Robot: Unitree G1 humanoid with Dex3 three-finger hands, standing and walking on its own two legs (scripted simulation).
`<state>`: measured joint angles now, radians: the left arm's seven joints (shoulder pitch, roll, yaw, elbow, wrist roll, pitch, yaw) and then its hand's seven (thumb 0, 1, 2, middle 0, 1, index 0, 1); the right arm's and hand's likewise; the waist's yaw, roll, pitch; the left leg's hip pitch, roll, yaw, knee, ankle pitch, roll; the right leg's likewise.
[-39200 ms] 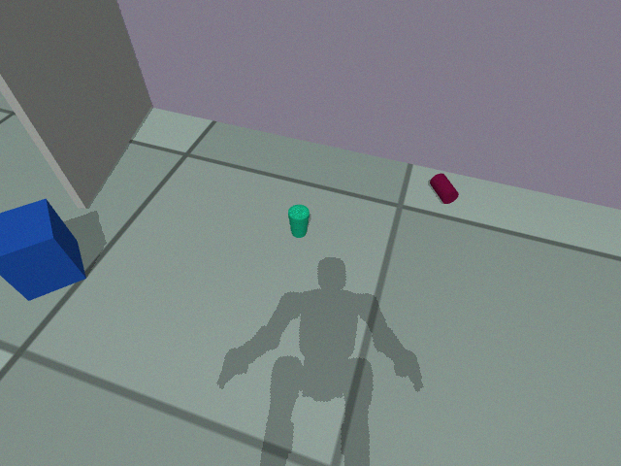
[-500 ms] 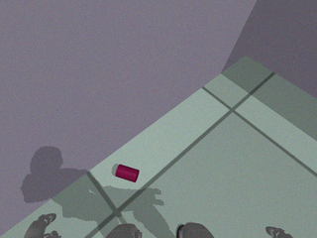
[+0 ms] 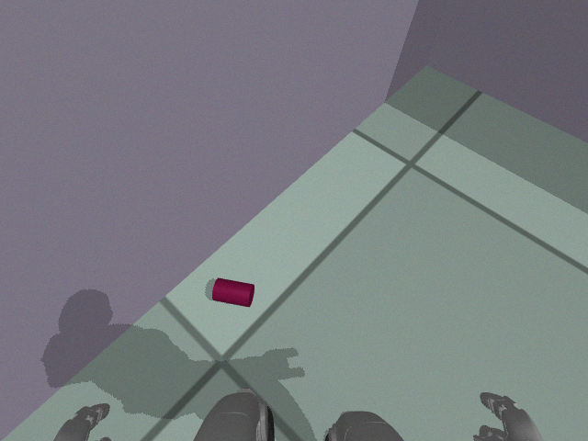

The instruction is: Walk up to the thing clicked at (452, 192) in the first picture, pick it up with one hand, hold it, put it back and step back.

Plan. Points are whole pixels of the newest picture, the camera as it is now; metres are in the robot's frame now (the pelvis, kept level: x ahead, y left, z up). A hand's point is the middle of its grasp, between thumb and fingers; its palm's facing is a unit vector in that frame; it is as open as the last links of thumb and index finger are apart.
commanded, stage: step back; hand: left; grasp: from above
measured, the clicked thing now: (233, 292) +0.55 +0.22 -0.71
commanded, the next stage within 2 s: none
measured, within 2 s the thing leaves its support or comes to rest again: neither
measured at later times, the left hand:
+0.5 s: hand out of the picture -0.04 +0.27 -0.14, palm faces +0.06 -0.94 -0.34, open 7.4 cm
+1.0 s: hand out of the picture -0.23 +0.21 -0.11, palm faces +0.03 -0.89 -0.46, open 7.4 cm
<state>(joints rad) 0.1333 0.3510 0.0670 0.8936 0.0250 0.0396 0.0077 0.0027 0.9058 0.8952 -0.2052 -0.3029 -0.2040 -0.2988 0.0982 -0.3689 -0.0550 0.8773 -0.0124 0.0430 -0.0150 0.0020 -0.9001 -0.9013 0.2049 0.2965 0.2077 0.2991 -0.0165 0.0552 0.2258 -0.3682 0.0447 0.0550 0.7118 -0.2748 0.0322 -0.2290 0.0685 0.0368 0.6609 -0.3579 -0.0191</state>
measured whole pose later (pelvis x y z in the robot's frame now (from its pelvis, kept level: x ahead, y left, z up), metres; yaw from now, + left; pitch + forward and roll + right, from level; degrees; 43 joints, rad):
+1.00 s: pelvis -0.31 -0.07 +0.01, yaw +2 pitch -1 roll +3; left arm 0.19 0.35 0.08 0.81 0.04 0.05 0.00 0.01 0.90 0.89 -0.21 -0.30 -0.21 -0.30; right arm 0.21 -0.42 -0.06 0.87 -0.01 0.05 -0.04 0.00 -0.90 -0.90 0.20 0.30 0.20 0.30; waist 0.02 0.04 0.14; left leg -0.42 -0.11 -0.14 1.09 -0.48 -0.03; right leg -0.34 -0.02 0.01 0.61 -0.25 -0.03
